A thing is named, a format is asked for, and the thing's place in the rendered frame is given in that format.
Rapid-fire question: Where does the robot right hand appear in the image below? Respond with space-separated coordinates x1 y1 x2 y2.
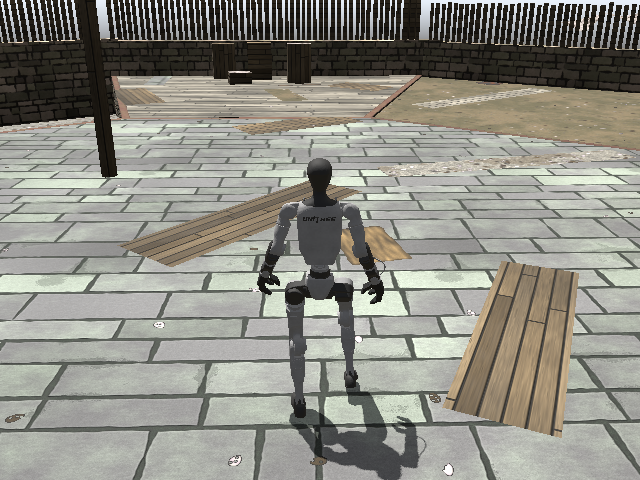
361 280 384 304

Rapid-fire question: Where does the right robot upper arm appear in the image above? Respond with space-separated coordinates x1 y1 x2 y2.
340 202 368 258

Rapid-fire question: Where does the right robot thigh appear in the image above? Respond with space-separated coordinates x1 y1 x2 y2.
333 277 354 327

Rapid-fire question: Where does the robot left forearm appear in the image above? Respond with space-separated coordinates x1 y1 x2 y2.
260 240 280 278

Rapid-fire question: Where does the left robot upper arm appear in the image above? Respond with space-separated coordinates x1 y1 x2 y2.
269 202 299 256

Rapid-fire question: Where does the robot left hand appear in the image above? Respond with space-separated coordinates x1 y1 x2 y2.
257 273 280 295

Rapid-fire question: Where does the robot right forearm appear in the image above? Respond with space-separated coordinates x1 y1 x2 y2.
359 242 381 285

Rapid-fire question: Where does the robot left shin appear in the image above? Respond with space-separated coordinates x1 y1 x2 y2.
289 338 305 405

